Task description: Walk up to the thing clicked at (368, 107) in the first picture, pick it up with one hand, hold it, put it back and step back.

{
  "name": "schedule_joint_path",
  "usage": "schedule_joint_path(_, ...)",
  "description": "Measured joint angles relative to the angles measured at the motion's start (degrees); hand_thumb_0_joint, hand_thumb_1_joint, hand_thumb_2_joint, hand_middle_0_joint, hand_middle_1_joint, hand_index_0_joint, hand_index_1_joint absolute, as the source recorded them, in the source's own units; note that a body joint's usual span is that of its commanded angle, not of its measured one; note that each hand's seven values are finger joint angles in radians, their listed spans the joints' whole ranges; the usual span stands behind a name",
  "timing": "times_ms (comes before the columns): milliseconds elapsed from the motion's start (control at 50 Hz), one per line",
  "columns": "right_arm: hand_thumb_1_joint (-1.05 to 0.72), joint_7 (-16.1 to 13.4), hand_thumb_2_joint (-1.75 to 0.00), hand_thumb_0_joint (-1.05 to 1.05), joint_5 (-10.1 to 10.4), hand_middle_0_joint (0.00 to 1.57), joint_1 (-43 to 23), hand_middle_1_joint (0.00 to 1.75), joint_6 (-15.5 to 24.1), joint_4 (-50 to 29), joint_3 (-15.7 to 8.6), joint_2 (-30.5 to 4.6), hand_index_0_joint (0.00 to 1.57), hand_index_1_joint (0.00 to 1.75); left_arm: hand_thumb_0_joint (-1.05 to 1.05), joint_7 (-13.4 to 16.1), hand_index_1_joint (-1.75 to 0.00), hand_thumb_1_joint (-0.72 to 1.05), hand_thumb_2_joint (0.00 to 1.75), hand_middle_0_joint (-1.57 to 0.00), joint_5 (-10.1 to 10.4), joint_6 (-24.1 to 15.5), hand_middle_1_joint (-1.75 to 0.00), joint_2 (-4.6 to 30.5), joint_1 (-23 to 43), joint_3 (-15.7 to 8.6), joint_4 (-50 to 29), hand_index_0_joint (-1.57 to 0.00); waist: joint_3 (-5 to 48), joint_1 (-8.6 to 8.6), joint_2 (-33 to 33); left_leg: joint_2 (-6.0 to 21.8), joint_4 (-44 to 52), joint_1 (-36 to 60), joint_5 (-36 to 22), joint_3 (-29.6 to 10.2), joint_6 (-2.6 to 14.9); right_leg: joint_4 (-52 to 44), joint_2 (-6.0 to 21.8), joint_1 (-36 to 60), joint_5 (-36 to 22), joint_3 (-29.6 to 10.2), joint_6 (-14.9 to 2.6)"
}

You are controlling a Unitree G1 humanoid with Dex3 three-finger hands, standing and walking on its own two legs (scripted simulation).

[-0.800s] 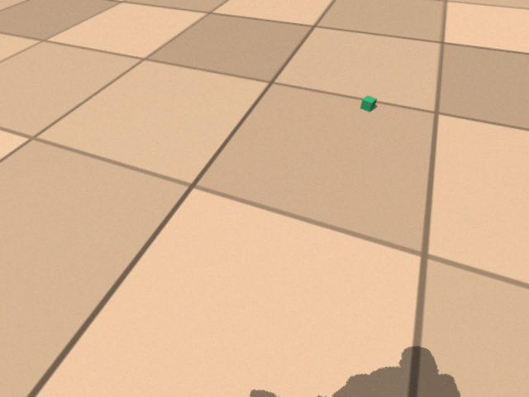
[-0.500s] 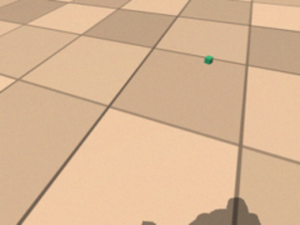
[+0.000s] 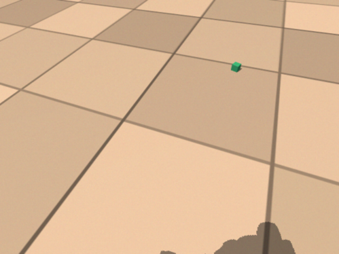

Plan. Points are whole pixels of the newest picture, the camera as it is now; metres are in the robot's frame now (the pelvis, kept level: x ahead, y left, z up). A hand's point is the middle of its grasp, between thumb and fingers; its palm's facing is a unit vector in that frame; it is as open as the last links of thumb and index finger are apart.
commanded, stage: stand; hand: left
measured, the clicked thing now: (236, 67) +2.02 -0.65 -0.75
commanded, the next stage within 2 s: walk up in 0.32 s
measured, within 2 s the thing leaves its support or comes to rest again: neither
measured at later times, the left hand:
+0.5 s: hand out of the picture +0.13 +0.25 -0.15, palm faces -0.18 -0.92 -0.35, open 7.4 cm
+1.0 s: hand (145, 187) +0.35 +0.11 -0.15, palm faces -0.37 -0.86 -0.36, open 7.4 cm
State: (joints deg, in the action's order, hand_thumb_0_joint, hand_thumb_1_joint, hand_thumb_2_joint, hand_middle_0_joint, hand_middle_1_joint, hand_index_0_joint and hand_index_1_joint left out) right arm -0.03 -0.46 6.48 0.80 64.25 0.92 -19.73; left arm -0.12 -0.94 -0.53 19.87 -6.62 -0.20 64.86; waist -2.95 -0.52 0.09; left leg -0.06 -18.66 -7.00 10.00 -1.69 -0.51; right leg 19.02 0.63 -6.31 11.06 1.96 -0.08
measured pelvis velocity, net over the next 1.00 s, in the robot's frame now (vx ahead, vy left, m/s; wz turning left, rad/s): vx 0.23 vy -0.14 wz -0.42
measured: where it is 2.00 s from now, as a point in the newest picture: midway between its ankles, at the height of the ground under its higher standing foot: (224, 171)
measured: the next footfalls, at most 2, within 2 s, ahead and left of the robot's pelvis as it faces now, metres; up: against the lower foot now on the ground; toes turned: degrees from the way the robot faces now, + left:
right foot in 0.68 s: +0.15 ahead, -0.24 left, +0.00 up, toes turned -23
left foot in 1.10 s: +0.53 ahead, -0.09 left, +0.00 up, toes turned -21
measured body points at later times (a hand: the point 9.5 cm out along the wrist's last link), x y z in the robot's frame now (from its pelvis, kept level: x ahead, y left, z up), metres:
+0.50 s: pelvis +0.02 -0.01 -0.01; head +0.03 -0.02 +0.44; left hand +0.14 +0.30 -0.12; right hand +0.08 -0.34 -0.12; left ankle +0.00 +0.12 -0.75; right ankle +0.02 -0.14 -0.71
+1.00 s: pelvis +0.23 -0.14 -0.01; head +0.25 -0.15 +0.44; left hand +0.37 +0.15 -0.12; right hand +0.24 -0.48 -0.12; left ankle +0.44 -0.05 -0.71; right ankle +0.12 -0.23 -0.75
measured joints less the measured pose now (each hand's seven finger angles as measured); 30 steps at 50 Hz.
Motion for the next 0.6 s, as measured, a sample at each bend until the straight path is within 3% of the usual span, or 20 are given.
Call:
schedule_joint_path(320, -0.91, -0.09, -0.9, 0.01, 0.02, 0.21, 0.0, 0.3, 0.04, -0.02, 0.03, -0.12, 0.2, 0.3, 0.0, 0.03, -0.29, 0.9, 0.9, -0.21, 0.08, -0.03, -0.3, -0.02, 0.26, 0.01, -0.11, -0.21, -0.01, 0.05, -0.01, 0.07, 0.24, 0.44, 0.23, 0.02, -0.03, -0.45, -0.07, 0.53, 0.11, -0.02, 0.0)
schedule_joint_path(380, -0.9, 1.53, -0.9, 0.01, -0.98, 0.21, 0.63, 0.3, 0.91, -3.22, -2.43, -0.25, 0.2, 0.3, 0.0, -2.62, -0.29, 0.9, 0.9, -0.21, -0.63, 0.63, -0.3, 0.78, -2.56, -2.28, -3.34, -0.21, 1.36, -0.87, -0.68, 0.45, -4.35, -1.87, 6.94, 3.24, 1.53, 6.66, -0.37, -4.11, 6.79, -2.9, -0.73)
schedule_joint_path(420, -0.9, 2.02, -0.9, 0.01, -1.18, 0.21, 1.0, 0.3, 2.43, -6.26, -3.86, -0.92, 0.2, 0.3, 0.0, -3.81, -0.29, 0.9, 0.9, -0.21, -1.03, 1.45, -0.3, 1.58, -3.92, -3.14, -4.17, -0.21, 2.12, -0.45, -0.49, 1.35, -4.42, -2.29, 4.21, 5.76, 1.78, 17.21, -0.04, -10.0, 11.04, -2.65, -1.05)
schedule_joint_path(500, -0.9, 2.4, -0.9, 0.01, -1.68, 0.21, 2.99, 0.3, 3.87, -9.58, -5.31, -2.34, 0.2, 0.3, 0.01, -5.82, -0.29, 0.9, 0.9, -0.21, -1.21, 1.71, -0.3, 4.0, -4.46, -4.08, -5.67, -0.21, 2.5, 1.09, -0.73, 2.72, -2.35, 0.53, 5.15, 8.95, 0.74, 29.44, 3.31, -18.92, 11.73, -1.27, -0.47)
schedule_joint_path(600, -0.9, 3.48, -0.9, 0.01, -2.35, 0.21, 5.41, 0.3, 3.18, -9.77, -6.55, -6.2, 0.2, 0.3, 0.01, -7.83, -0.29, 0.9, 0.9, -0.21, -0.86, 1.0, -0.3, 6.01, -4.04, -5.45, -8.58, -0.21, 2.6, 1.45, 0.9, 5.84, -1.99, 5.81, 8.52, 12.12, -1.03, 24.12, 7.02, -20.69, 6.91, 0.37, 0.68)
